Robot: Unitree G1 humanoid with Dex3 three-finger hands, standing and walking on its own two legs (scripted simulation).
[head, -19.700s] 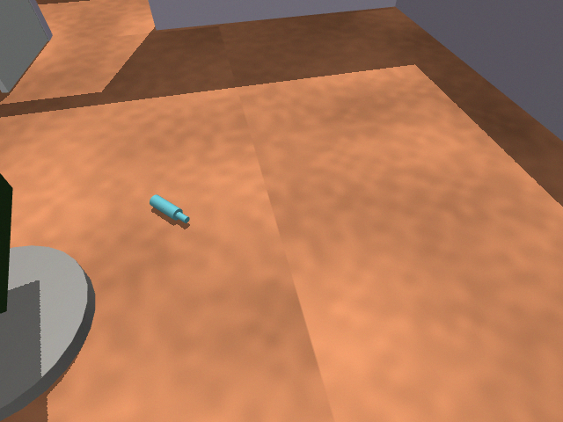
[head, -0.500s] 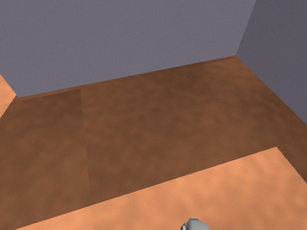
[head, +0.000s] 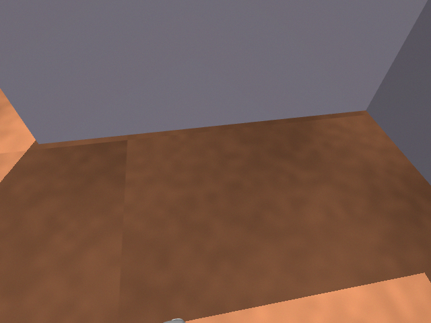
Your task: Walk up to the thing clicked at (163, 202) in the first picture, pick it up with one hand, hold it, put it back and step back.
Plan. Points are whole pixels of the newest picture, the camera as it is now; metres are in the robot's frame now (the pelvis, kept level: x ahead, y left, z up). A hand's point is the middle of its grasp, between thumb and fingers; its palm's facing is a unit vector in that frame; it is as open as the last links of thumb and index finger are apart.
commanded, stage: walk up
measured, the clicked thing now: out of the picture -0.95 +0.62 -0.73
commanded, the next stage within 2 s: none
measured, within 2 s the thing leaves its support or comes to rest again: neither
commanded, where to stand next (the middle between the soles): +0.34 -0.01 m, yaw +142 degrees
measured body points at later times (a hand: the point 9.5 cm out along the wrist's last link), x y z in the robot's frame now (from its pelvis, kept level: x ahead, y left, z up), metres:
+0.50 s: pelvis +0.21 -0.06 +0.00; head +0.22 -0.06 +0.45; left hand +0.24 +0.29 -0.09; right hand +0.34 -0.37 -0.11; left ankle +0.11 +0.10 -0.71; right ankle +0.33 -0.16 -0.73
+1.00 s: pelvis +0.35 -0.08 -0.01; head +0.39 -0.02 +0.43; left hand +0.25 +0.23 -0.14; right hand +0.65 -0.22 -0.10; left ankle +0.37 +0.07 -0.72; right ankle +0.39 -0.19 -0.67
